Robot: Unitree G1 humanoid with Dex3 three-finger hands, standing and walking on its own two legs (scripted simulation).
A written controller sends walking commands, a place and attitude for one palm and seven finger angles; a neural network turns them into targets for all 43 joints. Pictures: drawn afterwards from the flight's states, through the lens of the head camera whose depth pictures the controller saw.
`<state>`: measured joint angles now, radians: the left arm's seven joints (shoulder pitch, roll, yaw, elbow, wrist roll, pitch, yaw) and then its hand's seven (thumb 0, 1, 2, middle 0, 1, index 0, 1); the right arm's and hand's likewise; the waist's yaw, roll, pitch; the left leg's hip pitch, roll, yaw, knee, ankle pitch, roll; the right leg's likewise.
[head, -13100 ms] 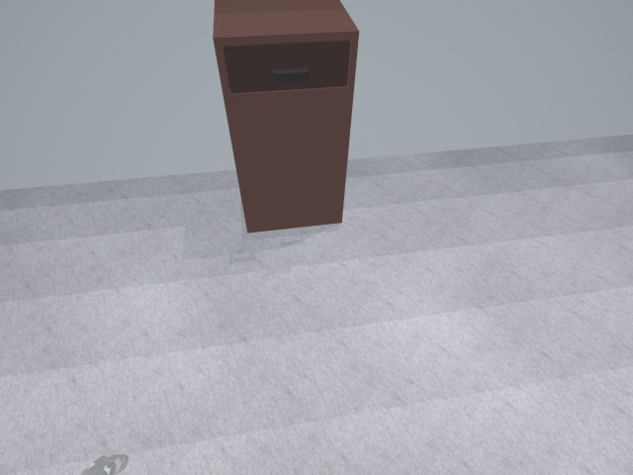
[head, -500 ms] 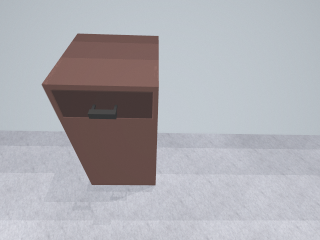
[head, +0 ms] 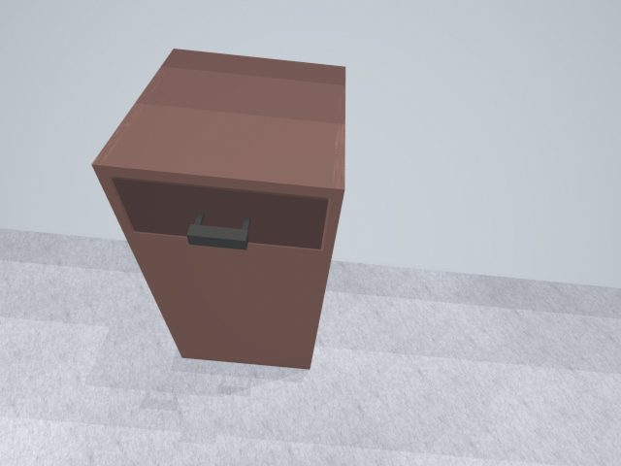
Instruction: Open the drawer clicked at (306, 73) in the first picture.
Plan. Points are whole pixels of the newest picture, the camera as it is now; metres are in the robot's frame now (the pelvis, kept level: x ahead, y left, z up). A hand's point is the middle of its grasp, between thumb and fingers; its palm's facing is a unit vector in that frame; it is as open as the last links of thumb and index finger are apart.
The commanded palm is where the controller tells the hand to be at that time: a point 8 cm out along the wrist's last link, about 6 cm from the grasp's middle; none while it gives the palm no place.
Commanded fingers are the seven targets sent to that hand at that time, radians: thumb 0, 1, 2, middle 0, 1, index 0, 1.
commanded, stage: come to a stop and stand still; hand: left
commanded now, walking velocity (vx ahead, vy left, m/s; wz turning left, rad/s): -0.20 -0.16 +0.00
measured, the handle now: (221, 228) +0.50 +0.20 -0.05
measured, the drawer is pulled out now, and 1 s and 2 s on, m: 0.00 0.00 0.00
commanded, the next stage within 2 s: look again from close up in 0.84 s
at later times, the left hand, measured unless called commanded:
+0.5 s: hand out of the picture +0.06 +0.11 -0.16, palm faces +0.04 -0.97 -0.23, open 7.2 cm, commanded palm none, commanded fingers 0.00 0.90 0.90 -0.20 -0.30 -0.20 -0.30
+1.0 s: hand out of the picture -0.07 +0.05 -0.17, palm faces +0.07 -0.98 -0.16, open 7.3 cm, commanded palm none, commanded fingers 0.00 0.90 0.90 -0.20 -0.30 -0.20 -0.30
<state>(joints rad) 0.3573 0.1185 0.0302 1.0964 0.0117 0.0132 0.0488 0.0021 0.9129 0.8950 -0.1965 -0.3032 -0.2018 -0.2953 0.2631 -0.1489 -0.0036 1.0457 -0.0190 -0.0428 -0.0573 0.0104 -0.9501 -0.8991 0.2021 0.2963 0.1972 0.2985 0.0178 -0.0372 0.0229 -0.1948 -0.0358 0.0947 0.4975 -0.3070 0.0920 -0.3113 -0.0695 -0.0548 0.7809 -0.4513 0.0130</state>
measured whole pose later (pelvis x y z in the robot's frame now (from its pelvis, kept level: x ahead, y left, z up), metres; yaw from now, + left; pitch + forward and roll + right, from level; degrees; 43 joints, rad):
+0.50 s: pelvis -0.01 -0.07 +0.00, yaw +1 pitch +0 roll +0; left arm 0.21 0.14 0.03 0.98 0.02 0.00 0.05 -0.01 0.93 0.89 -0.20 -0.30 -0.20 -0.30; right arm 0.28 -0.15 -0.03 1.07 -0.01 0.03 -0.03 0.00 -0.91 -0.90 0.20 0.30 0.20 0.30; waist -0.03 0.03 0.03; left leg -0.29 0.02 0.03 0.71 -0.46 0.01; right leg -0.23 0.02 -0.07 0.53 -0.31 -0.06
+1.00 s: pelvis -0.02 -0.09 +0.00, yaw +0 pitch +0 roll -1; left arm 0.38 0.08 -0.01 1.12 0.01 -0.03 0.05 0.00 0.92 0.89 -0.20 -0.30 -0.20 -0.30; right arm 0.31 -0.13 0.01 1.12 -0.01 0.00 -0.03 0.00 -0.91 -0.90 0.20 0.30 0.20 0.30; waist 0.02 0.03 0.02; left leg -0.22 0.05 0.01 0.54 -0.31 -0.01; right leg -0.18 0.07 -0.08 0.40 -0.22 -0.07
